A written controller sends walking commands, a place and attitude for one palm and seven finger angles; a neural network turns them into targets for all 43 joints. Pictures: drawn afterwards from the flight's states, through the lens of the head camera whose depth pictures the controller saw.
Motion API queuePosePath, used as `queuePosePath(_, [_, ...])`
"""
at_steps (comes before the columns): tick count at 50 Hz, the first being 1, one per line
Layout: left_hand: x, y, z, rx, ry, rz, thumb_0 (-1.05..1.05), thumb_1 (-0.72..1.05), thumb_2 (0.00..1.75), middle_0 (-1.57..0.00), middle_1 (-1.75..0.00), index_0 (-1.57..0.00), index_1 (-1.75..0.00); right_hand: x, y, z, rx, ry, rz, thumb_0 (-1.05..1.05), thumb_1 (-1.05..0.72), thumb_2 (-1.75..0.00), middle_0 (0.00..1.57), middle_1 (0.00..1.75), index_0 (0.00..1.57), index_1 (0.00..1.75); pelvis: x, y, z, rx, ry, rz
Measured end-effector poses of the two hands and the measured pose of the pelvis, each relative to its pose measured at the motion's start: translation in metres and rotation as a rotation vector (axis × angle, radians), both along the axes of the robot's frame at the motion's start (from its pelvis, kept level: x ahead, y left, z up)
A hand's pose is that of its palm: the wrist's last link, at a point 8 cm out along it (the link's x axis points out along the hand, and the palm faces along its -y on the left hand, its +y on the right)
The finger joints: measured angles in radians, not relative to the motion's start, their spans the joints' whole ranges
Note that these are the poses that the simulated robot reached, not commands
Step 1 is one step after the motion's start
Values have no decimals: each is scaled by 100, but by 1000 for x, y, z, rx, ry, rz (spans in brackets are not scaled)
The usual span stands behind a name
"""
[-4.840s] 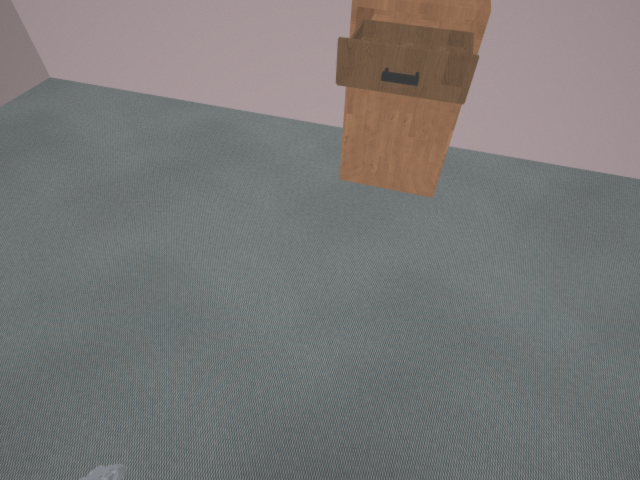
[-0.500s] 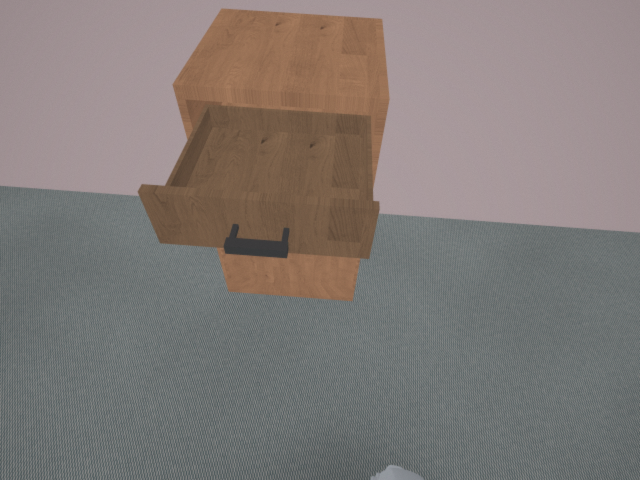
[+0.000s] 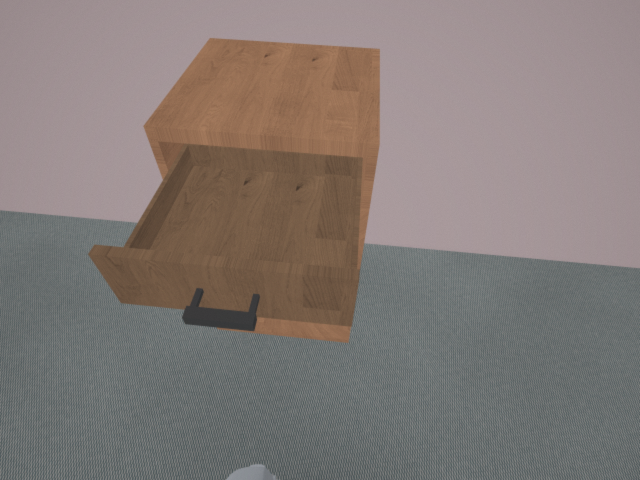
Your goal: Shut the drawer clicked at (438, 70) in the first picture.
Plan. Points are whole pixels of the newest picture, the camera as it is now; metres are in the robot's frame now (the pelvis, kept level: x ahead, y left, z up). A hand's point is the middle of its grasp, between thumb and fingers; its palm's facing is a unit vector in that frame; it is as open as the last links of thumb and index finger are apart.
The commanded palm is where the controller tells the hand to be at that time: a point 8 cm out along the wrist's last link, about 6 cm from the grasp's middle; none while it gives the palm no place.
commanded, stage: come to a stop and stand still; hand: left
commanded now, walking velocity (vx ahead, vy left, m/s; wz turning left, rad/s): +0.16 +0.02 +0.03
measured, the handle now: (223, 307) +0.37 +0.19 -0.06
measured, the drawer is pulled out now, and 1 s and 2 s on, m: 0.30 0.30 0.30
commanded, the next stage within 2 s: look again from close up in 1.68 s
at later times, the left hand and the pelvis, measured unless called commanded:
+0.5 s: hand out of the picture +0.05 +0.19 -0.18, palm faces +0.03 -0.97 -0.23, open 7.4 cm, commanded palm none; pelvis +0.03 +0.00 -0.01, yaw -1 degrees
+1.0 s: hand out of the picture +0.03 +0.10 -0.18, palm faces +0.04 -0.98 -0.19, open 7.3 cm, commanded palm none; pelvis +0.03 -0.07 +0.00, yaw +0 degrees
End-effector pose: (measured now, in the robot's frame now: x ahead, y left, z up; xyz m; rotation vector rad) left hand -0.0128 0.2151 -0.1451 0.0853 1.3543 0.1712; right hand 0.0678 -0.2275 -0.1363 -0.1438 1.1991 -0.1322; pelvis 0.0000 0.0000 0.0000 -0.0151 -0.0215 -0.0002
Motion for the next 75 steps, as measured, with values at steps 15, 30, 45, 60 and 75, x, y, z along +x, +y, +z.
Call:
queuePosePath(15, [15, 23, -16, -30, 172, 23, 1, 91, 90, -20, -30, -20, -30, 74, 46, 3, -35, -32, 15, -3, -93, -90, 21, 30, 20, 30, 48, 30, -5, 12, -6, -20])
queuePosePath(30, [65, -1, 5, 108, -17, -61, 0, 91, 90, -20, -30, -20, -30, -14, -30, -26, 14, 126, -80, -1, -91, -90, 20, 30, 20, 30, 25, -26, -10, 36, -5, -15])
queuePosePath(45, [51, -55, 0, 46, 31, -38, 1, 94, 90, -20, -30, -20, -30, -98, -41, -19, 44, 350, -94, 0, -91, -90, 20, 30, 19, 30, 27, -64, -4, 18, -9, -8])
queuePosePath(60, [30, -73, -5, -18, 101, 8, 1, 91, 90, -20, -30, -20, -30, -53, -35, -17, 27, 268, -60, 0, -91, -90, 20, 30, 19, 30, 41, -59, -2, 17, -4, -1])
queuePosePath(75, [42, -50, -4, 3, 94, 11, 1, 91, 90, -20, -30, -20, -30, -15, -36, -13, -13, 206, -27, 1, -92, -90, 20, 30, 19, 30, 54, -45, -1, 22, -1, 0])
